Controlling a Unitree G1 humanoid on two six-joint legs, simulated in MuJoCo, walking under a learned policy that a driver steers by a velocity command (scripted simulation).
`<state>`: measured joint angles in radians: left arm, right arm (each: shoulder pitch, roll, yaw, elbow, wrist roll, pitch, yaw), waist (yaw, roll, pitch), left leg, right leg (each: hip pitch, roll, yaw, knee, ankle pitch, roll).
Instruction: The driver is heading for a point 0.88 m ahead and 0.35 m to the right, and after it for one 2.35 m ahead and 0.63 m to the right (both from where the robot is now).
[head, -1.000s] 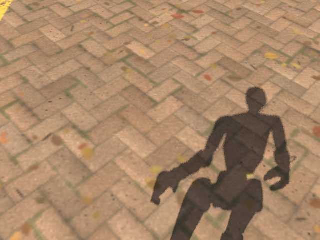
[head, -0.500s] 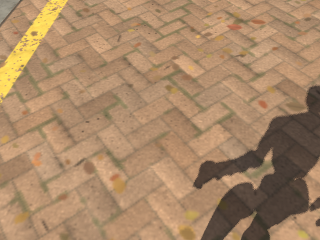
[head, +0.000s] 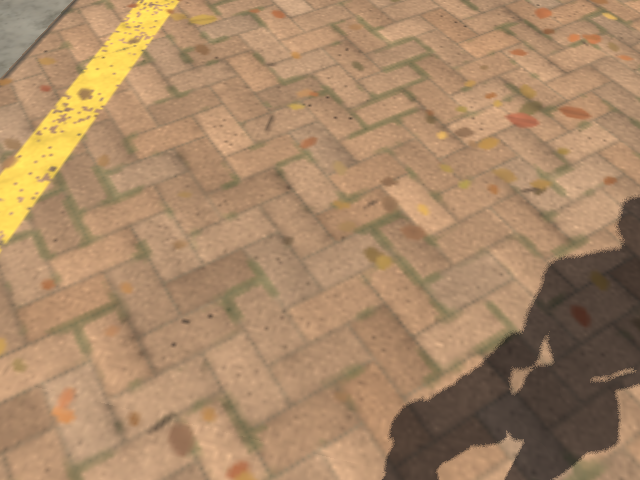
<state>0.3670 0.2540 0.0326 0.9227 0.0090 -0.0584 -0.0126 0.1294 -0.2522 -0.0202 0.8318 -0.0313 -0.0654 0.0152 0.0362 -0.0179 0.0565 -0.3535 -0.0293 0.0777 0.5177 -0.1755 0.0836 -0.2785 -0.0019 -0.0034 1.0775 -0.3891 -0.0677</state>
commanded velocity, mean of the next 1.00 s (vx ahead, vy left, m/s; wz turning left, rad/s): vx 0.50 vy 0.00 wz -0.41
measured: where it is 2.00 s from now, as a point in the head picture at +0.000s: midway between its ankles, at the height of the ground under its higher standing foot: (429, 336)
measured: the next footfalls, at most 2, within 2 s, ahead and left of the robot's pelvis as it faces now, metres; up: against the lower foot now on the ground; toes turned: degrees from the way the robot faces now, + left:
right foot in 0.44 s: +0.39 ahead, -0.11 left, +0.00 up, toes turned -13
left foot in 0.96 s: +0.74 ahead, -0.04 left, +0.00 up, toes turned -29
